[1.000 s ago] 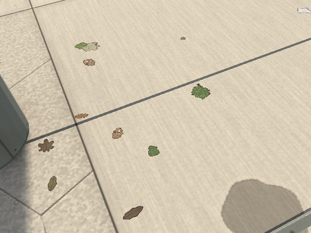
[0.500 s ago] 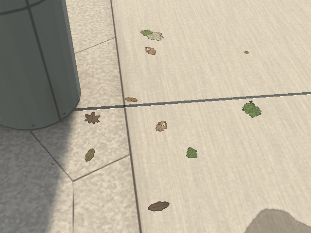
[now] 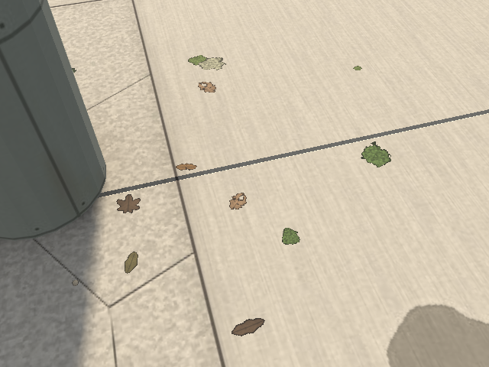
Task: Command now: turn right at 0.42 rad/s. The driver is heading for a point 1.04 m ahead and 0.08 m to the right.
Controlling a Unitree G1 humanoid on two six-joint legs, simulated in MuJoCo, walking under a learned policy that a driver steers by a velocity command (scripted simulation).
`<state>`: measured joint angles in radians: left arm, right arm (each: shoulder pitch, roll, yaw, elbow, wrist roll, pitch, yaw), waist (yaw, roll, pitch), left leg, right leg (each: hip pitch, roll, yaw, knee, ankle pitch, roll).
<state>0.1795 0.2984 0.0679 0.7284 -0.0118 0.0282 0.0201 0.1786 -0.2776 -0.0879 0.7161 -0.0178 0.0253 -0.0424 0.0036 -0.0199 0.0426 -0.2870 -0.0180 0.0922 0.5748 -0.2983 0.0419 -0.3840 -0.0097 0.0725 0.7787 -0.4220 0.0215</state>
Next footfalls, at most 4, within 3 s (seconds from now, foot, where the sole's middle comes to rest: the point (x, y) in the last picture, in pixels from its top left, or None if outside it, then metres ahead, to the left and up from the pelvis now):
0.20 right None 0.02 -0.15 -0.76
0.84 left None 0.24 0.06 -0.76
1.32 right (308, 329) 0.57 -0.13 -0.76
1.82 left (210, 252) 0.82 0.15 -0.76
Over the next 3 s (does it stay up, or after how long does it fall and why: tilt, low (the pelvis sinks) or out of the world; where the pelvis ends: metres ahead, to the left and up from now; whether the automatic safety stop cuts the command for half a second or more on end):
stays up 1.03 0.00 0.01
